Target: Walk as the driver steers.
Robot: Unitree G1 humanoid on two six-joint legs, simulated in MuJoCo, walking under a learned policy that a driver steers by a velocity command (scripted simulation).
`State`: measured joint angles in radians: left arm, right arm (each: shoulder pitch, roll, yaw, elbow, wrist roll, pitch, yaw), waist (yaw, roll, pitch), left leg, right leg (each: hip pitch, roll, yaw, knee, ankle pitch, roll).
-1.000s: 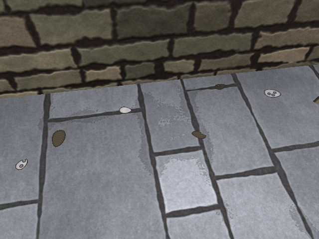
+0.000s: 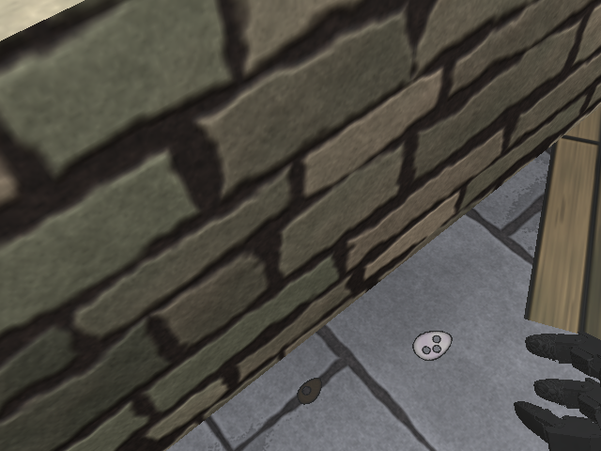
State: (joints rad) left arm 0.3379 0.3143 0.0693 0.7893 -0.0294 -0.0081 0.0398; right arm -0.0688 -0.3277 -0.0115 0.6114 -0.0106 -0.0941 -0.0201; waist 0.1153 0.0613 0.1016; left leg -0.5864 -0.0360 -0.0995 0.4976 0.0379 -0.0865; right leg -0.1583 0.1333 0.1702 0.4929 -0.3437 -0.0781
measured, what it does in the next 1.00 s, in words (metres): walks ahead, turning right: left foot, then right foot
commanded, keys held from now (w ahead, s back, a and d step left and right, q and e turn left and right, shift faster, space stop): e+shift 0.28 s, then w+e+shift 0.72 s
